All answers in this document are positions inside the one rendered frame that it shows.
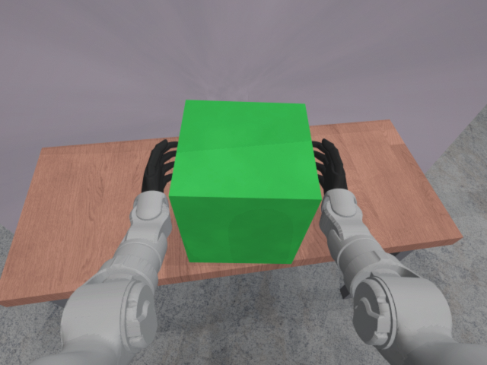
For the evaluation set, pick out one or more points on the table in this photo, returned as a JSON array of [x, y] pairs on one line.
[[77, 209]]

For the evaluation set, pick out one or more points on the carton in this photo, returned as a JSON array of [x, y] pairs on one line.
[[244, 187]]

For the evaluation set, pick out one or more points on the right robot upper arm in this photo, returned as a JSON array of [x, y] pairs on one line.
[[408, 321]]

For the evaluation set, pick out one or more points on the right robot hand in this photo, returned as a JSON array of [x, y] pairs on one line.
[[333, 174]]

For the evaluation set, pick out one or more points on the left robot forearm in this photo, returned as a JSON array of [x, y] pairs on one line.
[[141, 253]]

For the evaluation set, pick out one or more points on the right robot forearm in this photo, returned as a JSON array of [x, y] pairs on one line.
[[355, 251]]

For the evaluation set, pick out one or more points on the left robot hand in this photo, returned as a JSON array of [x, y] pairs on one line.
[[154, 178]]

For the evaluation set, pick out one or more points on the left robot upper arm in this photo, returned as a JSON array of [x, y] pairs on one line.
[[106, 324]]

